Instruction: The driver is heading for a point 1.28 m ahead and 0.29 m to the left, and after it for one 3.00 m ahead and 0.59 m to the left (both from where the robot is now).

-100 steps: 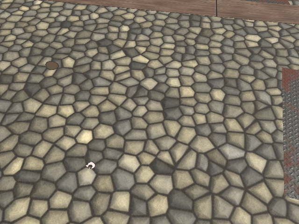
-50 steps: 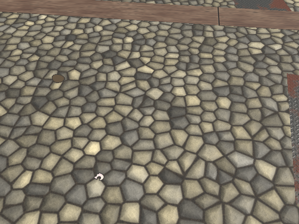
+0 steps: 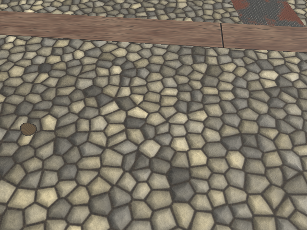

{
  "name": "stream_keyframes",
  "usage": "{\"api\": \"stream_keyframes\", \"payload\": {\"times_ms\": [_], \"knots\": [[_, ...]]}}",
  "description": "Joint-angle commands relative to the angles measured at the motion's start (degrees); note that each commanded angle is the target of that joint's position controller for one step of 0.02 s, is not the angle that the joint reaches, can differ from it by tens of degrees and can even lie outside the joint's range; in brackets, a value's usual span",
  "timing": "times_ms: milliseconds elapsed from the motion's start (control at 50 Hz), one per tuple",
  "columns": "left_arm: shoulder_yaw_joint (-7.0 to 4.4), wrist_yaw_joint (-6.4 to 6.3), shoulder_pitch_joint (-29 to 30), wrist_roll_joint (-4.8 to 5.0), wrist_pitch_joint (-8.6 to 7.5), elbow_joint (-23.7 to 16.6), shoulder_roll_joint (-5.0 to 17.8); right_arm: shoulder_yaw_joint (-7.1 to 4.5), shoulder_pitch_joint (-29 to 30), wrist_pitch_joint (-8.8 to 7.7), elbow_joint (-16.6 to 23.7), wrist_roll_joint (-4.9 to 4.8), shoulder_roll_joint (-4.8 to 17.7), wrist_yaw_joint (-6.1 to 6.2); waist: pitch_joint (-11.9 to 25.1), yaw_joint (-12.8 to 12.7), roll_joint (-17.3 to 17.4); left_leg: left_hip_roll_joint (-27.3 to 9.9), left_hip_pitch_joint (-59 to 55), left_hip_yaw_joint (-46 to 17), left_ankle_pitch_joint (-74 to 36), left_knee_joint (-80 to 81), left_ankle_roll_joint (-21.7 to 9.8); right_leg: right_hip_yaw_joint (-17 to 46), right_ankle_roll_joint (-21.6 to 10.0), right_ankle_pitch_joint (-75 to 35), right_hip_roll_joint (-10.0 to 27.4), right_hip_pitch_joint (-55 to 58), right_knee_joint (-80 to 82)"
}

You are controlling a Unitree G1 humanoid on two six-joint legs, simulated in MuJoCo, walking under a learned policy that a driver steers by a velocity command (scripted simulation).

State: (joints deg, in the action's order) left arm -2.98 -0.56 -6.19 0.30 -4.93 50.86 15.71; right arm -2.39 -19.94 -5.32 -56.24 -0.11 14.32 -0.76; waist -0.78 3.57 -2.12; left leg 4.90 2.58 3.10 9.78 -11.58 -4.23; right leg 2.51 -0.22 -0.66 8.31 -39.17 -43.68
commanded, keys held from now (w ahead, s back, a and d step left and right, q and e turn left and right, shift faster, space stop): w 0.04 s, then w+q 0.76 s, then w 0.20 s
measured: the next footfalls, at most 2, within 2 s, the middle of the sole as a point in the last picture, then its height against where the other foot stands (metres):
right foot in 0.20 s outside the picture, level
left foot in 0.72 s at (116, 226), level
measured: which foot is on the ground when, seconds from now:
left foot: down 0.00-0.22, up 0.24-0.70, down 0.72-1.00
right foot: up 0.00-0.18, down 0.20-0.74, up 0.76-1.00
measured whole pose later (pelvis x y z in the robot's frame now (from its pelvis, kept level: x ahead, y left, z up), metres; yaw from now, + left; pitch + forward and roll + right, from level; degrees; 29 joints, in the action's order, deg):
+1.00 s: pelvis +0.54 +0.09 +0.00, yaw +27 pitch +1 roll +0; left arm -4.1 -0.3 -5.3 -0.3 -5.4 46.5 17.0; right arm -3.9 -17.6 -3.8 -46.3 -0.4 13.9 -0.5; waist -2.0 2.3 -2.3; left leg 5.6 8.2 -1.9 9.8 -17.1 -5.8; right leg 2.8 2.0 6.8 7.8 -38.2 -51.3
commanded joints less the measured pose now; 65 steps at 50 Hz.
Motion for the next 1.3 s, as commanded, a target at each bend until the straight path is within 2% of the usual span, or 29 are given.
{"api": "stream_keyframes", "payload": {"times_ms": [20,120,180,200,220,240,260,300,340,400,480,620,660,700,720,740,760,780,800,820,860,940,1040,1180,1220,1240,1260,1280,1300], "knots": [[0.20,0.73,5.49,0.32,-0.81,-4.04,1.66,-1.84,-0.32,-0.52,2.38,-0.63,9.61,0.82,-3.68,0.07,4.25,-14.54,5.93,-6.60,-8.97,6.56,-7.60,-2.51,0.47,-7.29,-2.22,4.77,8.67],[-0.07,2.24,10.49,0.71,-1.68,-7.46,3.78,-2.32,-4.35,1.27,0.49,-1.22,10.06,1.23,-4.26,-0.15,4.70,-19.00,-4.73,-10.73,-13.24,-0.02,-6.76,-0.63,-1.16,-0.19,-3.89,3.82,15.86],[-2.41,1.97,-2.60,0.68,-2.35,-4.34,8.49,-2.39,-1.59,2.01,1.70,-0.91,10.27,1.30,4.02,-7.68,5.92,-15.95,-2.89,-9.81,-28.22,-14.72,-4.14,-2.98,-3.95,3.53,-6.92,24.18,18.32],[-3.68,1.36,-13.54,-0.26,-2.40,-2.21,12.31,-1.34,-0.96,1.90,3.36,-0.08,7.79,1.23,13.06,-11.92,3.19,-12.28,7.03,-7.43,-20.14,-30.26,-2.14,3.75,-7.32,3.01,0.35,41.97,14.97],[-5.00,1.11,-19.25,-0.98,-1.67,-0.83,17.30,0.62,-8.04,0.89,4.24,-0.38,0.39,0.96,21.84,-9.54,-10.69,-2.57,30.16,-2.79,7.14,-51.68,2.39,28.08,-15.28,12.57,15.01,63.60,18.58],[-3.46,1.17,-19.16,-0.65,-1.51,-1.08,11.79,-0.14,-7.11,0.00,3.42,-1.64,4.26,0.88,23.81,-10.61,-11.50,-3.17,36.17,-10.36,23.28,-60.65,2.24,37.95,-16.02,18.24,16.68,62.90,24.78],[-2.34,1.03,-14.21,-0.34,-1.54,-1.94,8.31,-1.53,-2.81,-0.33,4.78,-3.01,8.79,0.92,14.33,-9.85,-8.15,-6.31,40.39,-10.83,19.95,-63.53,1.60,28.79,-13.06,18.73,14.90,55.51,25.89],[-1.38,1.15,-6.68,-0.52,-1.75,-2.73,4.94,-1.95,1.87,0.06,5.68,-2.35,7.83,1.49,4.92,-6.84,-2.84,-10.99,37.54,-8.93,11.27,-59.10,1.57,15.50,-10.33,12.24,10.56,40.09,30.05],[-1.06,1.33,-3.48,-1.12,-2.20,-2.47,3.43,-2.33,0.21,1.77,5.45,-2.04,5.43,1.42,1.84,-3.76,-4.36,-13.06,31.99,-9.04,7.29,-55.83,1.69,7.45,-9.25,8.30,7.78,32.06,33.85],[-1.81,0.91,-3.64,-1.22,-2.66,-1.49,5.12,-2.38,1.90,3.49,7.33,-1.72,3.56,1.29,-0.54,-2.54,-2.33,-13.81,33.92,-8.84,2.75,-52.69,2.51,0.47,-10.43,2.35,7.55,29.39,36.64],[-2.50,-0.18,-5.05,-1.25,-2.16,-0.73,6.93,-2.32,7.67,3.25,10.01,-1.19,3.19,0.28,-2.17,-3.57,-0.94,-13.34,35.91,-7.51,-8.41,-39.74,3.20,-7.16,-9.75,-1.05,6.23,31.50,37.61],[-3.76,-0.78,-10.57,0.55,0.15,0.68,9.88,-1.65,19.61,3.08,16.03,-1.14,3.13,-2.28,-5.15,-7.04,0.13,-11.21,37.43,-1.37,-6.94,-26.47,0.69,-13.11,-8.06,-6.68,9.23,42.81,33.62],[-4.22,-0.88,-9.63,0.94,0.98,0.23,11.26,-2.35,18.52,3.28,17.00,-1.21,4.67,-2.69,-3.16,-5.12,-1.44,-8.43,32.94,1.44,-1.44,-25.66,-1.27,-14.76,-6.79,-21.55,9.58,45.11,27.75],[-4.49,-1.04,-7.90,1.35,1.96,-0.51,12.40,-4.43,8.64,3.52,15.26,-1.53,8.11,-2.54,3.13,1.16,-2.20,-3.25,18.68,4.76,1.13,-23.78,-4.15,-16.88,-4.92,-36.62,7.87,43.59,12.16],[-4.00,-1.12,-8.08,1.10,2.05,-0.95,11.47,-6.61,-1.11,3.74,12.56,-1.69,12.01,-1.68,8.30,5.74,-0.04,-1.46,2.98,2.96,-1.63,-20.78,-6.41,-17.83,-2.53,-30.86,5.36,35.62,-1.90],[-2.24,-0.95,-10.18,-1.16,1.42,-3.08,5.52,-8.24,-5.43,4.18,11.43,-1.83,18.36,-0.39,11.82,3.91,12.54,-14.24,-13.27,-19.23,-0.02,-18.38,-11.88,-17.66,0.77,5.91,-0.37,15.44,-22.12],[-0.76,-0.26,-11.60,-0.53,-1.03,-5.72,2.47,-7.72,-3.47,3.09,13.91,-1.23,20.16,-0.89,20.79,0.18,16.73,-24.41,-24.41,-51.29,10.71,-7.38,-21.92,-3.78,2.31,36.44,-10.87,-0.43,-35.83],[-1.83,0.46,-4.16,1.93,-2.89,-7.05,7.43,-6.14,-3.48,2.24,13.94,-0.82,14.86,-1.40,17.37,3.52,8.86,-23.79,-23.41,-47.67,10.27,-3.56,-18.43,2.59,0.88,32.83,-7.88,-7.23,-37.70],[-1.78,0.70,-2.11,2.64,-3.87,-7.78,7.59,-5.49,-1.35,1.55,13.77,-0.85,12.47,-1.36,10.64,2.33,7.63,-21.86,-16.89,-38.72,6.38,-4.11,-16.14,1.85,-0.68,27.58,-5.38,-9.01,-34.29],[-1.84,0.22,-3.15,1.47,-4.07,-6.33,7.22,-4.80,3.15,1.27,14.42,-0.96,10.16,-1.24,7.06,-0.61,2.71,-19.37,-8.22,-31.22,0.61,-4.51,-13.69,1.75,-0.96,22.89,-2.39,-5.17,-29.11],[-2.65,0.11,-5.46,0.08,-2.63,-4.89,8.06,-3.53,8.19,1.13,15.96,0.03,6.74,-0.80,4.62,-4.01,4.27,-16.44,2.72,-23.31,-9.64,-2.59,-11.92,1.74,-0.40,18.23,0.42,3.10,-22.78],[-1.99,0.06,-2.83,-0.77,-0.67,-5.93,5.09,-3.90,4.96,0.40,14.14,-0.26,8.96,0.39,2.36,-3.83,4.01,-14.65,6.85,-16.11,-19.88,0.68,-11.93,-0.19,2.35,10.44,0.03,3.04,-12.76],[-1.10,0.95,5.78,-0.16,-1.16,-8.16,3.38,-3.59,1.58,0.67,12.15,-0.52,9.22,1.28,-0.47,-0.19,5.76,-12.01,6.15,-11.10,-13.27,1.90,-8.15,-1.68,2.39,-6.79,-2.68,4.19,6.51],[-0.91,3.01,11.04,0.33,-2.32,-10.91,4.81,-3.82,-3.12,1.72,8.51,-0.75,9.98,1.74,-3.17,0.86,6.62,-18.17,-6.48,-14.42,-17.24,-3.19,-7.23,-1.51,-1.58,-0.89,-4.78,1.11,15.56],[-1.54,3.09,6.48,0.34,-2.44,-9.98,6.44,-4.07,-1.84,2.17,8.59,-0.67,10.94,1.96,-0.37,-1.94,8.10,-17.88,-8.02,-13.76,-30.94,-8.31,-5.90,-3.39,-3.46,3.85,-7.07,8.19,16.05],[-2.45,2.82,0.05,0.22,-2.45,-8.17,8.05,-3.93,-0.62,2.43,8.82,-0.61,10.98,1.92,3.75,-5.59,7.86,-15.70,-7.02,-11.95,-40.09,-15.62,-4.87,-5.22,-5.03,2.99,-9.01,17.55,17.30],[-3.37,2.45,-9.22,-0.37,-2.38,-5.97,10.49,-3.14,-0.03,2.51,9.53,-0.25,9.49,1.85,11.01,-9.67,6.41,-12.85,-0.32,-9.90,-36.85,-27.56,-3.22,-1.95,-7.81,0.40,-5.38,32.96,15.09],[-4.59,2.18,-17.20,-1.18,-2.24,-4.84,15.32,-1.65,-6.48,1.77,10.34,0.29,4.67,1.47,20.80,-8.97,-4.74,-5.12,20.22,-7.33,-14.83,-49.16,0.66,19.28,-15.84,4.18,8.57,56.48,14.28],[-3.92,2.51,-19.94,-0.07,-1.80,-3.00,12.43,-1.06,-7.81,0.85,9.33,-0.71,3.63,1.14,24.86,-9.29,-14.33,0.57,33.26,-10.10,22.48,-61.63,2.20,39.35,-20.04,15.03,14.77,63.85,24.17]]}}
Velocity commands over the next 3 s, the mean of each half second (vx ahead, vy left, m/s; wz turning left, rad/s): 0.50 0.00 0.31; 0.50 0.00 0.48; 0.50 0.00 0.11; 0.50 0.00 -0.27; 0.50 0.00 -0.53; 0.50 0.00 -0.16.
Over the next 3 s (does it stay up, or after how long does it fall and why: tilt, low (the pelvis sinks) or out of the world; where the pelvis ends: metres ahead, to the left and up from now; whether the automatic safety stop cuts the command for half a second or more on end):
stays up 1.62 0.40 -0.01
